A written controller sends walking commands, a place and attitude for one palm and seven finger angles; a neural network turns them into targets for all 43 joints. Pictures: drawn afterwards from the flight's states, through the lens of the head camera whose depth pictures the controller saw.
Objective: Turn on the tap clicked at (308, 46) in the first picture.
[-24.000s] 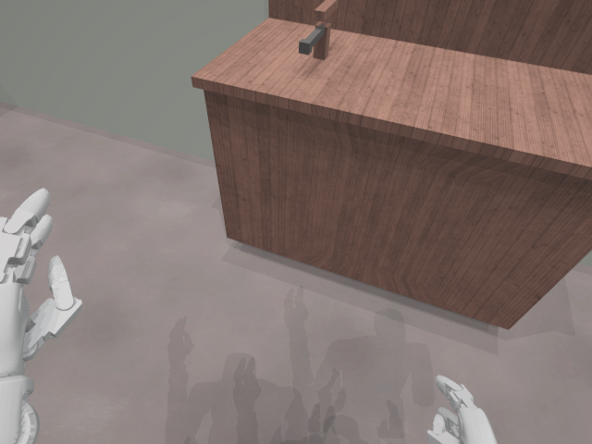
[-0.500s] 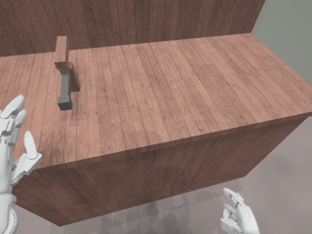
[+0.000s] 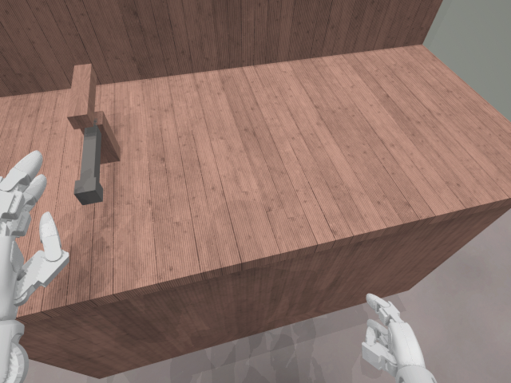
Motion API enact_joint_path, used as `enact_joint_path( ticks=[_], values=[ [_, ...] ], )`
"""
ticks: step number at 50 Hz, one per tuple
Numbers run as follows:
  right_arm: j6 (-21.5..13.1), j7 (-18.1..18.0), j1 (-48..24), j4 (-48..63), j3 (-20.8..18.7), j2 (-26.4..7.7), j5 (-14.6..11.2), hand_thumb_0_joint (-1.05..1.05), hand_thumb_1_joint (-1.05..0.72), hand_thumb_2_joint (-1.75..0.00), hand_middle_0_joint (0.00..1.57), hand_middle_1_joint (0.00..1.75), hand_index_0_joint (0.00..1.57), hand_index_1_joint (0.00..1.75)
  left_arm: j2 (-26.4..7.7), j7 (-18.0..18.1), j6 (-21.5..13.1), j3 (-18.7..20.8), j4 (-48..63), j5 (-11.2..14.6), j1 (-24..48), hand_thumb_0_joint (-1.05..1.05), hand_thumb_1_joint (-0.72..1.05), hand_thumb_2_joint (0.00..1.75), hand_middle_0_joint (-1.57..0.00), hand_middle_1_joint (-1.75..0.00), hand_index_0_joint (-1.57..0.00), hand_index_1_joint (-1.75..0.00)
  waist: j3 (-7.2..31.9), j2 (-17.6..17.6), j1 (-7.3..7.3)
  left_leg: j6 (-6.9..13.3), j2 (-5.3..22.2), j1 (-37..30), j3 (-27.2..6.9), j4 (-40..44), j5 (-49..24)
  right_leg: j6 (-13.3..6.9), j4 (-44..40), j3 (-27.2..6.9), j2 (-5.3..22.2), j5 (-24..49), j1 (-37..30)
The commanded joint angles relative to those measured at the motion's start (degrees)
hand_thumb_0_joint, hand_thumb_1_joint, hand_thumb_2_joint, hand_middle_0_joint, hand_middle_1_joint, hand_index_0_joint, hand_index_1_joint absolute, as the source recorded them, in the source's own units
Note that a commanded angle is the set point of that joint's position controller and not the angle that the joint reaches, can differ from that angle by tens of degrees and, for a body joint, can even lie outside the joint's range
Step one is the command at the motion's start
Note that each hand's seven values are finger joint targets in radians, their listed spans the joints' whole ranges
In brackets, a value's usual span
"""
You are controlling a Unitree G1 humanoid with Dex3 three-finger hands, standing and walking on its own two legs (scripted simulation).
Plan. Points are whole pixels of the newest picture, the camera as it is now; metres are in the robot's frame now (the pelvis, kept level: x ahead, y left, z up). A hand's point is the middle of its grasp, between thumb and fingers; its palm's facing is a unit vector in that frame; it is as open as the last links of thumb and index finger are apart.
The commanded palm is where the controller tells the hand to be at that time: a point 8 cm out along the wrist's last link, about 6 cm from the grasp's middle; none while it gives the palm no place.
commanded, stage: come to a stop and stand still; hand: left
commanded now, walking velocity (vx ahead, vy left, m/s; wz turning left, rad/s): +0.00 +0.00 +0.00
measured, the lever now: (89, 191) +0.34 +0.28 +0.11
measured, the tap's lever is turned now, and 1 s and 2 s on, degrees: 0 0 0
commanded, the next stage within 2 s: look again from close up in 0.70 s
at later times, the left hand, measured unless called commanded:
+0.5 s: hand (92, 270) +0.20 +0.20 +0.15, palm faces +0.36 -0.84 -0.41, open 7.4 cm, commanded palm +0.15 +0.24 +0.17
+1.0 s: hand (21, 223) +0.23 +0.26 +0.21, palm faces +0.50 -0.78 -0.37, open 7.4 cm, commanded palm +0.14 +0.25 +0.17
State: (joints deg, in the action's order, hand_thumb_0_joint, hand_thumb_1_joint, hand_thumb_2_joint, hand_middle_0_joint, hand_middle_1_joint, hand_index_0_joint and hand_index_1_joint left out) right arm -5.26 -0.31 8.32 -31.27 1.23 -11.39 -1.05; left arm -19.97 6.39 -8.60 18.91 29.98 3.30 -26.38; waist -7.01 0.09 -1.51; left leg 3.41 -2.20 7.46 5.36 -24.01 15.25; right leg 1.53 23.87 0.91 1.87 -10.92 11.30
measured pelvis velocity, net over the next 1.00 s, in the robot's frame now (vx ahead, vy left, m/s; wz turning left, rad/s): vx -0.02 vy -0.03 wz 0.00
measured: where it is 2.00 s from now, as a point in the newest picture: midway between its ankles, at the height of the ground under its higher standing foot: outside the picture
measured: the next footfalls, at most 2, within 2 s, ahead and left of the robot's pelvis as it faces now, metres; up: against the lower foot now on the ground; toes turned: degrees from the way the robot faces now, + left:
none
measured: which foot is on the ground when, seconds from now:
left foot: down 0.00-1.00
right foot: down 0.00-1.00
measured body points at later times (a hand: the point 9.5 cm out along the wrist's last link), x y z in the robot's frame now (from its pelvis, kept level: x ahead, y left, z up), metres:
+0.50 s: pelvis -0.01 -0.04 +0.00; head +0.03 -0.05 +0.45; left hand +0.18 +0.24 +0.18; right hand +0.19 -0.27 -0.08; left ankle -0.02 +0.07 -0.74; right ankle +0.02 -0.14 -0.74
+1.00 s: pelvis -0.02 -0.03 -0.01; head +0.01 -0.01 +0.44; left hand +0.19 +0.30 +0.22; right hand +0.16 -0.25 -0.08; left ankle -0.02 +0.07 -0.74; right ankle +0.02 -0.14 -0.74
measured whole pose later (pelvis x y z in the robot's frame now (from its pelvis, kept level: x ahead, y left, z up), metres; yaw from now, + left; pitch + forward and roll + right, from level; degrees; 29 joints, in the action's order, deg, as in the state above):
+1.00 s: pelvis -0.02 -0.03 -0.01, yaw +0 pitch +1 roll -1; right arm -9.2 1.9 13.4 -31.6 2.7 -13.1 -0.3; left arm -28.8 8.3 -15.1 27.1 20.6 5.6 -13.3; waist -2.3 1.0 -1.5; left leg 1.7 1.0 16.0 4.2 -31.3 16.7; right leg -1.0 27.2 2.1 -1.1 -10.6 17.9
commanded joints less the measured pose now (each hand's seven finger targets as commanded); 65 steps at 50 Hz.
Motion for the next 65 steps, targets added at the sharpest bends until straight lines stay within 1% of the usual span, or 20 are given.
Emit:
enact_joint_path(
  ticks=[1,14,15,27,39,40,41,42,43,44,46,48,50,53,54,55,58,60,62,65],
  values=[
    [-1.8,-1.0,-3.4,8.6,-3.1,-7.3,-0.1,0.00,-0.90,-0.90,0.20,0.30,0.20,0.30,-9.0,1.4,-3.4,7.3,13.2,0.4,-0.5,0.00,0.90,0.90,-0.20,-0.30,-0.20,-0.30,15.2,-5.0,0.50,-6.4,9.9,-5.8,-6.9,1.1,-30.6,-3.7,0.2,-1.9,3.9,18.6,-4.8],
    [-1.1,-2.0,-4.2,8.8,-3.3,-7.6,-0.7,0.00,-0.90,-0.90,0.20,0.30,0.20,0.30,-8.9,1.9,-1.6,6.6,9.8,1.3,0.1,0.00,0.90,0.90,-0.20,-0.30,-0.20,-0.30,13.1,-0.6,1.04,-2.4,8.8,-1.5,-7.2,1.4,-13.2,-3.5,-4.5,-6.5,5.9,16.2,-5.0],
    [-1.1,-2.1,-5.1,8.8,-3.1,-7.7,-0.9,0.00,-0.90,-0.90,0.20,0.30,0.20,0.30,-9.9,2.0,-1.5,7.1,11.1,1.3,0.7,0.00,0.90,0.90,-0.20,-0.30,-0.20,-0.30,13.2,-2.3,1.03,-2.5,8.7,-1.8,-7.4,1.5,-13.4,-3.7,-4.4,-7.0,5.9,15.8,-4.7],
    [-1.2,-2.3,-4.4,8.7,-3.3,-7.7,-0.9,0.00,-0.90,-0.90,0.20,0.30,0.20,0.30,-9.5,2.3,-1.5,7.2,9.1,1.5,-1.6,0.00,0.90,0.90,-0.20,-0.30,-0.20,-0.30,11.8,0.1,0.99,-1.7,8.8,0.6,-7.4,2.2,-7.7,-3.2,-6.8,-6.9,6.0,8.7,-3.6],
    [-2.3,-2.3,-4.1,8.5,-3.1,-7.7,-0.6,0.00,-0.90,-0.90,0.20,0.30,0.20,0.30,-9.7,2.5,-1.7,6.4,10.3,1.0,1.0,0.00,0.90,0.90,-0.20,-0.30,-0.20,-0.30,10.5,-1.9,0.88,-1.4,8.9,1.7,-8.0,3.9,-2.5,-3.0,-8.1,-7.3,5.4,2.1,-2.0],
    [-0.9,-7.4,7.4,15.4,9.3,-9.0,-4.6,0.00,-0.90,-0.90,0.20,0.30,0.20,0.30,-57.1,3.0,-12.3,19.0,32.6,0.2,55.4,0.00,0.90,0.90,-0.20,-0.30,-0.20,-0.30,9.4,-9.1,4.36,-0.9,4.6,14.0,-8.0,3.3,3.7,2.1,-0.6,-1.4,-0.6,-8.5,-3.5],
    [-4.5,-6.4,5.1,9.7,-0.5,-3.7,-2.7,0.00,-0.90,-0.90,0.20,0.30,0.20,0.30,-27.5,3.0,-8.9,21.7,2.7,-2.8,34.2,0.00,0.90,0.90,-0.20,-0.30,-0.20,-0.30,12.0,1.1,0.06,-1.2,11.8,8.5,-9.1,0.8,5.9,-0.4,0.2,-1.5,4.2,-12.6,4.1],
    [-4.6,-3.7,-0.1,7.6,0.3,-5.5,-0.3,0.00,-0.90,-0.90,0.20,0.30,0.20,0.30,-20.5,3.1,-6.8,15.3,-1.0,-1.8,26.1,0.00,0.90,0.90,-0.20,-0.30,-0.20,-0.30,10.1,5.4,0.72,-1.8,8.7,7.4,-6.7,3.0,4.1,-1.5,-2.3,-1.9,1.7,-10.8,3.1],
    [-4.9,-2.9,0.0,7.6,-1.7,-10.4,0.9,0.00,-0.90,-0.90,0.20,0.30,0.20,0.30,-24.1,3.4,-6.6,16.4,-3.2,-0.7,24.4,0.00,0.90,0.90,-0.20,-0.30,-0.20,-0.30,10.8,1.3,-0.95,-2.3,6.6,6.5,-4.4,0.4,3.9,-3.0,-4.1,-5.2,1.8,-6.5,3.6],
    [-5.5,-2.0,1.8,7.2,-2.6,-10.5,1.6,0.00,-0.90,-0.90,0.20,0.30,0.20,0.30,-22.8,2.5,-7.8,14.8,-3.8,-0.3,22.3,0.00,0.90,0.90,-0.20,-0.30,-0.20,-0.30,13.0,0.4,-0.61,-2.6,5.4,7.6,-4.3,-2.0,4.2,-4.2,-4.3,-7.6,3.5,-3.6,2.9],
    [-6.1,0.0,3.5,7.4,-3.0,-10.0,1.2,0.00,-0.90,-0.90,0.20,0.30,0.20,0.30,-14.7,1.3,-8.3,9.2,-4.5,1.1,9.4,0.00,0.90,0.90,-0.20,-0.30,-0.20,-0.30,15.7,-2.9,-1.23,-2.3,5.4,7.6,-4.6,-3.0,0.8,-4.8,-1.7,-7.5,4.6,2.6,0.3],
    [-7.6,2.7,3.6,7.5,-3.2,-10.5,0.8,0.00,-0.90,-0.90,0.20,0.30,0.20,0.30,-10.6,0.9,-9.2,4.7,0.1,2.7,3.1,0.00,0.90,0.90,-0.20,-0.30,-0.20,-0.30,14.7,-4.3,-1.99,-2.3,4.8,8.1,-4.9,-4.4,-3.3,-5.0,-0.7,-7.6,5.3,8.2,0.2],
    [-8.4,4.0,1.8,6.9,-2.9,-9.8,-0.1,0.00,-0.90,-0.90,0.20,0.30,0.20,0.30,-8.7,1.0,-9.5,3.2,1.2,3.4,-0.5,0.00,0.90,0.90,-0.20,-0.30,-0.20,-0.30,15.1,-2.8,-1.76,-2.2,5.7,5.9,-5.9,-2.8,-9.7,-4.0,1.7,-4.9,3.8,12.2,-0.2],
    [-8.5,3.6,2.1,6.2,-3.6,-10.4,0.5,0.00,-0.90,-0.90,0.20,0.30,0.20,0.30,-15.5,2.1,-10.7,10.2,6.3,3.3,4.4,0.00,0.90,0.90,-0.20,-0.30,-0.20,-0.30,14.2,5.3,-1.21,-2.9,6.0,8.1,-7.5,-1.8,-13.6,-2.4,2.8,-3.1,3.1,15.1,-1.5],
    [-8.3,3.2,1.3,6.1,-3.4,-10.1,0.6,0.00,-0.90,-0.90,0.20,0.30,0.20,0.30,-16.8,2.1,-10.9,11.8,6.6,3.6,5.9,0.00,0.90,0.90,-0.20,-0.30,-0.20,-0.30,13.5,5.6,-0.79,-3.0,5.9,8.3,-7.8,-1.4,-12.8,-2.4,2.7,-3.5,3.3,14.2,-0.8],
    [-7.8,2.7,-0.6,6.2,-3.3,-10.5,0.4,0.00,-0.90,-0.90,0.20,0.30,0.20,0.30,-21.6,2.6,-11.2,15.1,10.0,3.3,10.5,0.00,0.90,0.90,-0.20,-0.30,-0.20,-0.30,14.7,2.1,-0.29,-2.9,5.9,7.2,-8.2,-0.7,-12.4,-2.3,3.9,-3.6,2.9,12.7,-1.0],
    [-7.9,1.8,0.1,5.3,-2.9,-9.4,0.4,0.00,-0.90,-0.90,0.20,0.30,0.20,0.30,-19.6,2.2,-11.2,13.1,9.3,3.5,13.9,0.00,0.90,0.90,-0.20,-0.30,-0.20,-0.30,15.3,-6.0,-0.32,-3.5,6.9,7.6,-9.0,0.2,-16.0,-2.4,5.7,-2.2,3.2,10.2,-1.9],
    [-8.5,2.2,-0.9,5.2,-2.7,-9.2,0.3,0.00,-0.90,-0.90,0.20,0.30,0.20,0.30,-19.7,1.9,-11.0,12.0,13.2,3.1,15.4,0.00,0.90,0.90,-0.20,-0.30,-0.20,-0.30,17.3,-12.8,-0.44,-3.9,8.3,3.1,-9.6,0.5,-23.6,-2.2,8.4,-0.5,2.5,2.4,1.0],
    [-8.9,2.8,1.4,4.2,-3.2,-8.7,1.0,0.00,-0.90,-0.90,0.20,0.30,0.20,0.30,-17.6,1.6,-11.0,9.7,13.8,2.5,14.2,0.00,0.90,0.90,-0.20,-0.30,-0.20,-0.30,17.9,-13.7,-0.69,-4.0,11.1,-0.5,-10.4,0.6,-31.2,-1.8,11.0,0.9,2.1,-6.7,4.9],
    [-9.2,4.0,0.5,4.0,-3.7,-8.4,0.7,0.00,-0.90,-0.90,0.20,0.30,0.20,0.30,-12.8,1.0,-10.1,6.4,13.1,2.2,12.3,0.00,0.90,0.90,-0.20,-0.30,-0.20,-0.30,16.9,-10.1,-0.54,-3.7,13.1,-2.8,-10.5,1.5,-34.1,-1.5,14.8,0.9,1.4,-10.0,8.2]
  ],
)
